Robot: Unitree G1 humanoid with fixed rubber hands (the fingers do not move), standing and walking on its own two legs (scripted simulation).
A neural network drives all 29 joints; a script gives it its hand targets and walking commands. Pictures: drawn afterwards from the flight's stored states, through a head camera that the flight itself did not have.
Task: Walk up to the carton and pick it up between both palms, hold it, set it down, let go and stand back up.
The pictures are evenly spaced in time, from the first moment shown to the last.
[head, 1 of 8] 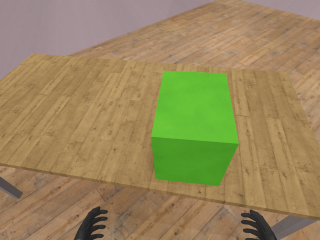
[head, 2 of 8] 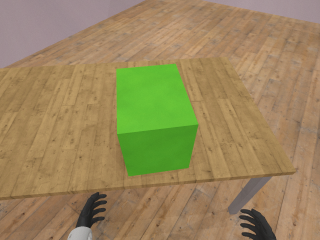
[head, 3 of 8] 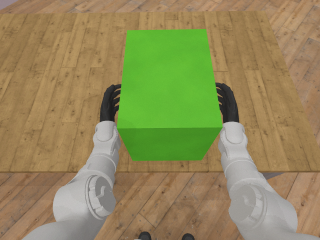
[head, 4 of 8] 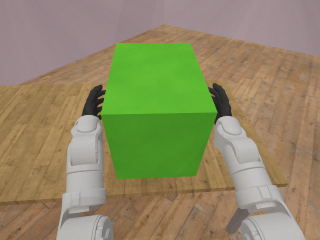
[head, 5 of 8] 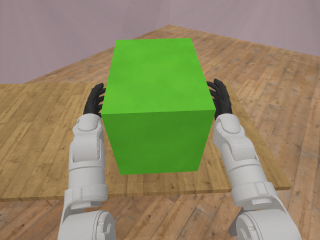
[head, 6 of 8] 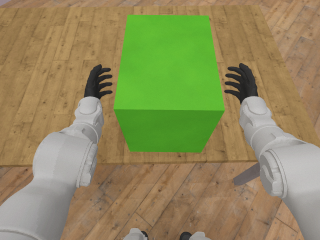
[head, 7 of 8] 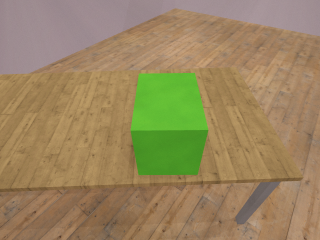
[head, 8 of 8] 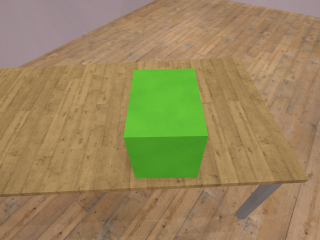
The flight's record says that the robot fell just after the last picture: no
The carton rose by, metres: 0.20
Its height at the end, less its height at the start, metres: +0.00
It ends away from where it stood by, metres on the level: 0.02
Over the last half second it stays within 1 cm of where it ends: yes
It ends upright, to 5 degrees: yes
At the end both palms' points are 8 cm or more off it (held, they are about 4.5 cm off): yes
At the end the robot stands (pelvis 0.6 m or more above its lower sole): yes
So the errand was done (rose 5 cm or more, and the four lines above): yes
